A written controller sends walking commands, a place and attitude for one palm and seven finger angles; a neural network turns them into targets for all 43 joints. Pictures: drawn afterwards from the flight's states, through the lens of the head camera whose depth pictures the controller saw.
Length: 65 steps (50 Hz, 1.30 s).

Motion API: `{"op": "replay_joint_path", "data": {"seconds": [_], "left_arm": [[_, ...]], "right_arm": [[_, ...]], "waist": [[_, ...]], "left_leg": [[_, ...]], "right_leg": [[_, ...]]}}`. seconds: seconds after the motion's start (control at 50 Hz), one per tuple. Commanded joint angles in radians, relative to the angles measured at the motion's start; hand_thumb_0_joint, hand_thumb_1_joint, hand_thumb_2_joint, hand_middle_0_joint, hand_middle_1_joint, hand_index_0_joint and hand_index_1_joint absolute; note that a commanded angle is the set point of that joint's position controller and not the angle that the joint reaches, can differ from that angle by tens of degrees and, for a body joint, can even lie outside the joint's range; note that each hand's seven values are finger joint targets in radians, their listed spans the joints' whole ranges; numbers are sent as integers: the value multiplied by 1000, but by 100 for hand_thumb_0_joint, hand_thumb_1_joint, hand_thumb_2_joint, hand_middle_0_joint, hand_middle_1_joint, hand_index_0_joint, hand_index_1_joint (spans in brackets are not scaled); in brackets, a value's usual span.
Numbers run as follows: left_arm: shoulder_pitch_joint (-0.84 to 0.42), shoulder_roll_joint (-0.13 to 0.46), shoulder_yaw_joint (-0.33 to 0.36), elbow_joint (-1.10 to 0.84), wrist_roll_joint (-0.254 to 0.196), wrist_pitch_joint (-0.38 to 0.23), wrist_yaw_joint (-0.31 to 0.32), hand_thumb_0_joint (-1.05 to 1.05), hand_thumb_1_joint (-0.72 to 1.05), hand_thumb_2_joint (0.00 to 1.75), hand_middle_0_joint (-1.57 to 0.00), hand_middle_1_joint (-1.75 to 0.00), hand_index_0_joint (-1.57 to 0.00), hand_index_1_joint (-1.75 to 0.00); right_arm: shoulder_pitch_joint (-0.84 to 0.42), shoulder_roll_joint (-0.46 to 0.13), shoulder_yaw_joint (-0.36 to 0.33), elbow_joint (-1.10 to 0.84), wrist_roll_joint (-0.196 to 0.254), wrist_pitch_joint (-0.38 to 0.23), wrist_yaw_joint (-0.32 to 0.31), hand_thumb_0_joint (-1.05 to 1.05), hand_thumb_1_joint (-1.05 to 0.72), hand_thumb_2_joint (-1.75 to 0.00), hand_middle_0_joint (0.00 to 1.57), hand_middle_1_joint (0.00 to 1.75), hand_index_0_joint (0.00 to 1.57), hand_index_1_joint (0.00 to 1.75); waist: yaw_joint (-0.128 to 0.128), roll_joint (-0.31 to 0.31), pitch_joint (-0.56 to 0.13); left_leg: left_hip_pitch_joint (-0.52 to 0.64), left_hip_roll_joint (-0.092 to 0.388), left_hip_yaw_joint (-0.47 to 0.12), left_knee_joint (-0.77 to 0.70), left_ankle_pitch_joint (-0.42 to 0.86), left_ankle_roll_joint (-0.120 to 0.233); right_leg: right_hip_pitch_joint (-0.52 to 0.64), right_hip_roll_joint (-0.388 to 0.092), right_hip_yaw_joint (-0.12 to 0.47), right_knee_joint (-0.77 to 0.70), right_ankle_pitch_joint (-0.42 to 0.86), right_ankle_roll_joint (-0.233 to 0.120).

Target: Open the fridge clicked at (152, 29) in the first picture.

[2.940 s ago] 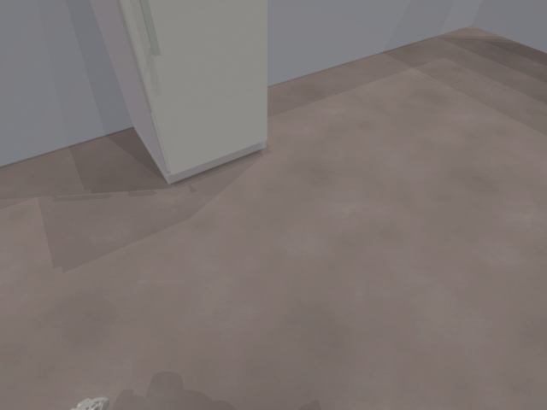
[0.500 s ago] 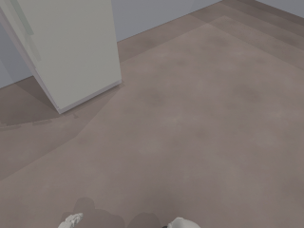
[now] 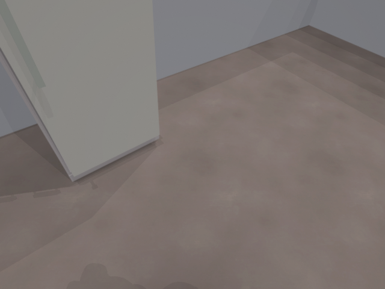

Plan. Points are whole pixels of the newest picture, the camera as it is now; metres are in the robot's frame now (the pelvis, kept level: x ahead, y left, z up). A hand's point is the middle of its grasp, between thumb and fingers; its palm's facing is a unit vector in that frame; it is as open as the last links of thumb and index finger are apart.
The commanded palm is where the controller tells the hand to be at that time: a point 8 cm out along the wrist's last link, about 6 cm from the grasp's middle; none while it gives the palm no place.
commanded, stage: walk to a spot facing it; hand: left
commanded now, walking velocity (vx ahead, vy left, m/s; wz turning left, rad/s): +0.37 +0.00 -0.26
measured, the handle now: (6, 15) +0.75 +0.62 +0.17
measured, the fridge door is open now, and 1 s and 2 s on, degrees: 0 0 0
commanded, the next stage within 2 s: turn to face it in 0.36 s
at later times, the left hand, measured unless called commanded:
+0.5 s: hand (162, 220) +0.32 +0.10 -0.16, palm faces -0.06 -0.97 -0.24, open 7.2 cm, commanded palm none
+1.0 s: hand (142, 208) +0.36 +0.17 -0.18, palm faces +0.22 -0.95 -0.22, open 7.3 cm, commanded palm none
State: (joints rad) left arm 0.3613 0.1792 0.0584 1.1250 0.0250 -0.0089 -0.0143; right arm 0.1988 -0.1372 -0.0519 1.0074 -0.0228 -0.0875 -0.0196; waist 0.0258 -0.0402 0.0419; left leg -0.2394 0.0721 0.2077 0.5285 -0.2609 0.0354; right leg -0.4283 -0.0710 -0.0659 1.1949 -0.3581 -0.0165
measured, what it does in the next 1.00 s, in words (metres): walks ahead: right foot, then left foot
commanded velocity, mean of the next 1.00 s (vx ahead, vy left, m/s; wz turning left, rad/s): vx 0.13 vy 0.00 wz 0.30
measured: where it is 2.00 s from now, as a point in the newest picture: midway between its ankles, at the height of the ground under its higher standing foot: (205, 271)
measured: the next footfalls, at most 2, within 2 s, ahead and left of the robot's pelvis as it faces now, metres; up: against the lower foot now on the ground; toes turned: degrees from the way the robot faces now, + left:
right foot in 0.32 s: +0.29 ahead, -0.16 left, +0.00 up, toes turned -15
left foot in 0.80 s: +0.42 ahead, +0.06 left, +0.00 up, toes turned +13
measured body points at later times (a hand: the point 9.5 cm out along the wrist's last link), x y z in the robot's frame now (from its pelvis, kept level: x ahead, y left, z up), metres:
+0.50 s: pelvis +0.22 -0.07 +0.00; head +0.23 -0.10 +0.45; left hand +0.32 +0.15 -0.14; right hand +0.16 -0.28 -0.17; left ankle +0.18 +0.08 -0.64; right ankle +0.25 -0.15 -0.74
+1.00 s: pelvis +0.33 -0.04 -0.01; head +0.36 -0.02 +0.44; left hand +0.34 +0.22 -0.16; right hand +0.46 -0.28 -0.14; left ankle +0.39 +0.05 -0.74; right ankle +0.33 -0.20 -0.67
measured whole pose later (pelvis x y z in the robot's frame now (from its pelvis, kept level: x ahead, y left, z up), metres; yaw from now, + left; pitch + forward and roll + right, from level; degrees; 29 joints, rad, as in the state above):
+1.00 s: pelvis +0.33 -0.04 -0.01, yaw +10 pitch +0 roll -1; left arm 0.19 0.22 0.08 0.96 0.01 0.05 0.01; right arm 0.16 -0.21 -0.05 0.93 -0.02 0.02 0.00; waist 0.00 -0.01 0.08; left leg -0.38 0.00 0.07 0.55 -0.18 0.07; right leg -0.47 -0.10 -0.04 1.08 -0.43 0.07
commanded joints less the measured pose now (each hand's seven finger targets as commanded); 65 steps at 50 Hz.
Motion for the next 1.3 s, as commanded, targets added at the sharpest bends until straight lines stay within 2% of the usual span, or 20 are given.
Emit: {"op": "replay_joint_path", "data": {"seconds": [0.0,0.22,0.28,0.3,0.32,0.38,0.46,0.66,0.72,0.74,0.76,0.78,0.8,0.86,0.92,1.1,1.16,1.18,1.22,1.28], "left_arm": [[-28,3,14,-96,11,-9,-7,0,90,90,-20,-30,-20,-30],[-245,21,14,-163,5,-14,-18,0,90,90,-20,-30,-20,-30],[52,99,37,-72,13,-38,-8,0,90,90,-20,-30,-20,-30],[184,218,66,-41,16,-51,6,0,90,90,-20,-30,-20,-30],[239,289,71,-28,-8,-51,12,0,90,90,-20,-30,-20,-30],[-14,161,33,-93,-11,-53,27,0,90,90,-20,-30,-20,-30],[-96,81,1,-99,-2,-69,34,0,90,90,-20,-30,-20,-30],[-62,140,16,-114,0,-38,47,0,90,90,-20,-30,-20,-30],[-78,179,31,-136,-5,-23,46,0,90,90,-20,-30,-20,-30],[-82,176,33,-145,-10,-16,44,0,90,90,-20,-30,-20,-30],[-61,139,33,-180,-26,-10,38,0,90,90,-20,-30,-20,-30],[-87,113,18,-226,-22,-6,39,0,90,90,-20,-30,-20,-30],[-129,119,21,-239,-13,9,46,0,90,90,-20,-30,-20,-30],[-146,114,35,-225,-6,20,30,0,90,90,-20,-30,-20,-30],[-95,108,38,-214,-7,37,28,0,90,90,-20,-30,-20,-30],[-174,113,33,-306,-13,33,37,0,90,90,-20,-30,-20,-30],[-97,131,35,-304,-19,24,42,0,90,90,-20,-30,-20,-30],[-51,155,41,-299,-17,18,45,0,90,90,-20,-30,-20,-30],[-83,309,59,-335,6,15,51,0,90,90,-20,-30,-20,-30],[-225,210,35,-360,-2,4,54,0,90,90,-20,-30,-20,-30]], "right_arm": [[151,-110,-19,32,-2,-8,-3,0,-90,-90,20,30,20,30],[254,-151,-20,101,-12,11,1,0,-90,-90,20,30,20,30],[217,-161,-18,101,0,16,6,0,-90,-90,20,30,20,30],[252,-104,-10,81,13,11,16,0,-90,-90,20,30,20,30],[214,-77,-1,38,18,12,13,0,-90,-90,20,30,20,30],[127,-82,-11,47,6,30,12,0,-90,-90,20,30,20,30],[243,-29,-3,95,-1,75,15,0,-90,-90,20,30,20,30],[-8,-65,2,-40,3,91,43,0,-90,-90,20,30,20,30],[45,-114,-9,-55,-1,93,40,0,-90,-90,20,30,20,30],[126,-160,-22,-47,-6,91,37,0,-90,-90,20,30,20,30],[197,-263,-44,-54,-16,82,29,0,-90,-90,20,30,20,30],[237,-337,-52,-46,-1,89,22,0,-90,-90,20,30,20,30],[205,-326,-53,-47,6,90,15,0,-90,-90,20,30,20,30],[-4,-253,-36,-121,-2,88,8,0,-90,-90,20,30,20,30],[-41,-257,-39,-143,0,87,12,0,-90,-90,20,30,20,30],[-2,-284,-73,-156,-5,109,20,0,-90,-90,20,30,20,30],[-44,-280,-77,-180,-1,116,25,0,-90,-90,20,30,20,30],[-61,-258,-76,-192,6,119,28,0,-90,-90,20,30,20,30],[-66,-171,-65,-234,8,119,34,0,-90,-90,20,30,20,30],[-51,-198,-70,-188,-5,143,45,0,-90,-90,20,30,20,30]], "waist": [[-24,137,36],[-55,155,90],[97,65,-70],[135,-169,-210],[116,-228,-229],[32,-35,-53],[-70,-57,-15],[-15,-89,27],[-55,-59,-22],[-92,37,-80],[-114,305,-149],[-121,403,-185],[-116,259,-197],[-48,185,-65],[-28,183,-83],[-61,184,-112],[-18,187,-126],[9,134,-132],[16,-272,-66],[-56,-110,34]], "left_leg": [[90,260,-171,-366,92,90],[202,266,-24,-280,298,70],[87,187,57,146,491,7],[-153,90,81,476,153,-33],[-348,-14,-28,738,-321,-50],[-367,100,-196,815,-99,-34],[-253,95,-170,634,-20,-65],[-239,52,-87,229,-2,-58],[-87,7,-57,107,42,-38],[60,5,-86,8,212,-22],[223,220,-397,-76,601,98],[239,390,-601,-153,746,226],[205,379,-614,-178,456,231],[-32,232,-477,-244,69,134],[-64,166,-411,-263,35,113],[16,145,-546,-194,181,144],[-67,95,-543,-126,234,104],[-163,49,-515,-64,147,58],[-430,-152,-243,396,-280,-75],[-375,-58,-265,705,-153,-77]], "right_leg": [[-190,-81,34,-57,116,28],[-59,-15,-76,-541,159,-5],[385,41,-94,-663,182,-53],[636,-205,230,-732,184,-128],[694,-385,554,-866,335,-220],[348,-320,328,-931,218,-162],[157,-232,39,-962,401,-106],[306,-280,-97,-846,589,-83],[310,-275,-141,-657,667,-51],[252,-241,-171,-482,590,-12],[44,-105,-209,-221,209,72],[-56,-9,-109,5,-354,86],[-113,-18,2,69,-320,78],[-111,-60,47,9,-110,84],[-46,-40,33,-97,-48,93],[19,27,43,-395,-88,92],[197,52,30,-628,17,82],[323,19,52,-792,90,68],[323,-427,451,-999,40,-116],[152,-297,211,-911,243,-103]]}}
